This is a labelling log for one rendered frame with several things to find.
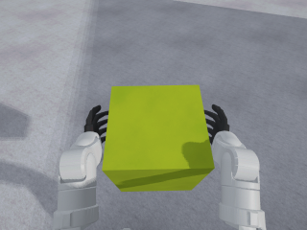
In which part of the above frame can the left robot forearm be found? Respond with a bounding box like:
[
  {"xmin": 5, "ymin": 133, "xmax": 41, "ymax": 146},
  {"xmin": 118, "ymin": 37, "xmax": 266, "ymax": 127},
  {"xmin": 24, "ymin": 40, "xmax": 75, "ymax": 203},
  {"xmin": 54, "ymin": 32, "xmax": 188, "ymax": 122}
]
[{"xmin": 52, "ymin": 131, "xmax": 104, "ymax": 230}]

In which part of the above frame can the robot right hand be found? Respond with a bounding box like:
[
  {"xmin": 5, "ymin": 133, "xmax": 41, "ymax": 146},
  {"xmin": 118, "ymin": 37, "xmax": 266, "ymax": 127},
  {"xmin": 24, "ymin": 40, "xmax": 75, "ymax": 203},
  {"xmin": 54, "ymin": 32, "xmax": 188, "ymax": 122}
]
[{"xmin": 204, "ymin": 104, "xmax": 230, "ymax": 146}]

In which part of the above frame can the carton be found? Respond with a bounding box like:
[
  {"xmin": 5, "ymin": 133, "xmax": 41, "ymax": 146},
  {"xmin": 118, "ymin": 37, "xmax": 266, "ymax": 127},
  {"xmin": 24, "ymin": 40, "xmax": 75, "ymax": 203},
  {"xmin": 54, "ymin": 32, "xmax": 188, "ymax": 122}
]
[{"xmin": 102, "ymin": 84, "xmax": 215, "ymax": 192}]

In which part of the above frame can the right robot forearm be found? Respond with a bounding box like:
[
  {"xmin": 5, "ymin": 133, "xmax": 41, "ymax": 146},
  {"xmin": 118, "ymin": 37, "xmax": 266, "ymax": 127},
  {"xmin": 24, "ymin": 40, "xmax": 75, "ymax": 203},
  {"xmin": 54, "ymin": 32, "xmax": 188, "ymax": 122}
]
[{"xmin": 211, "ymin": 130, "xmax": 267, "ymax": 230}]

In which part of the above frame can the robot left hand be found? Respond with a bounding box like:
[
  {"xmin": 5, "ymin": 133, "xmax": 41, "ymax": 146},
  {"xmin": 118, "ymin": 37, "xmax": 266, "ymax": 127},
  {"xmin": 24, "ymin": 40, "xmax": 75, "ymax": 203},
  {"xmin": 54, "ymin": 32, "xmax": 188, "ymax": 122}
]
[{"xmin": 84, "ymin": 105, "xmax": 109, "ymax": 143}]

